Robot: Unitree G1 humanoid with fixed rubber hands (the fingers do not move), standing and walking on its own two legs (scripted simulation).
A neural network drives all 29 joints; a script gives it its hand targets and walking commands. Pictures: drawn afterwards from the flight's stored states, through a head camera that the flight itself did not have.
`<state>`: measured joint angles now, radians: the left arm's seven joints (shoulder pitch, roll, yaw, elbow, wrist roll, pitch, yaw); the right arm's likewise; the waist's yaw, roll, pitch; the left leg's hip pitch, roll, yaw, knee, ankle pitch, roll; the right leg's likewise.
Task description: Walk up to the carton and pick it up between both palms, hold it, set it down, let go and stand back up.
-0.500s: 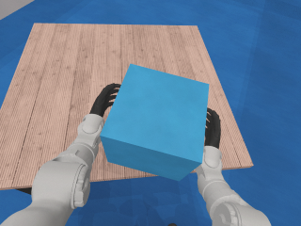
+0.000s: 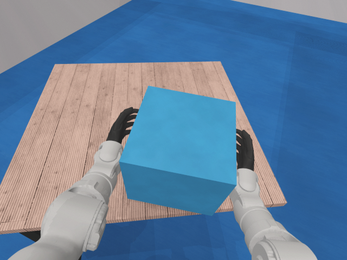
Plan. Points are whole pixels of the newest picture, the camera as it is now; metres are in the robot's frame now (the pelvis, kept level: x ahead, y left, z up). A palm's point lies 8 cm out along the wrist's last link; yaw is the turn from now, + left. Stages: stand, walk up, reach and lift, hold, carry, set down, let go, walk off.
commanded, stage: reach and lift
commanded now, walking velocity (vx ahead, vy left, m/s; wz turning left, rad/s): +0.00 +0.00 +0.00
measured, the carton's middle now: (180, 151) +0.41 -0.03 +0.03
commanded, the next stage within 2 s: hold in 1.90 s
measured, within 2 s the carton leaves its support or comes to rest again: neither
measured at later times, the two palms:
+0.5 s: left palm (124, 121) +0.43 +0.11 +0.12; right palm (263, 139) +0.38 -0.21 +0.11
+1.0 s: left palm (117, 123) +0.39 +0.11 +0.16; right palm (271, 131) +0.36 -0.20 +0.15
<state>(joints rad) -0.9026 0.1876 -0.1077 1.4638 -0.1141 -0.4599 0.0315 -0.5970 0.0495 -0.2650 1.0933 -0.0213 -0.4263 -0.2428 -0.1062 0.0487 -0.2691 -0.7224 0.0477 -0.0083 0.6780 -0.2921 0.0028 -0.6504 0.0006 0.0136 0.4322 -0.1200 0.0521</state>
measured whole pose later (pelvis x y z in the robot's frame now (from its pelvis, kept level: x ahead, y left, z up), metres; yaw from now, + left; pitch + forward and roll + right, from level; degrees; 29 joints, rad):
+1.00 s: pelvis +0.00 -0.02 +0.02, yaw +1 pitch +3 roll -2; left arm -0.62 0.02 0.20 0.56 0.08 0.36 0.10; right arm -0.60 -0.10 -0.07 0.67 0.14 0.23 -0.18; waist -0.09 0.02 -0.15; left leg -0.30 0.05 -0.01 0.51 -0.25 0.00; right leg -0.26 0.00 0.01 0.33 -0.12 0.05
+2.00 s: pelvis -0.01 -0.03 +0.02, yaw +2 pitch +1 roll -2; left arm -0.62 -0.01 0.26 0.38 0.13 0.53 0.09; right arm -0.69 -0.10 -0.07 0.65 0.14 0.34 -0.16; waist -0.08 -0.01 -0.14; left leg -0.27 0.05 -0.01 0.48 -0.23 -0.01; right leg -0.24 0.00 0.01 0.33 -0.11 0.04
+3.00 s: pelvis -0.02 -0.03 +0.02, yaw +2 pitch -1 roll -2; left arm -0.66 -0.01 0.30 0.31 0.16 0.64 0.06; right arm -0.72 -0.10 -0.06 0.61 0.14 0.43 -0.16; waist -0.08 -0.01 -0.11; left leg -0.24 0.04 -0.01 0.48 -0.22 -0.01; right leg -0.20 0.00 0.01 0.32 -0.09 0.04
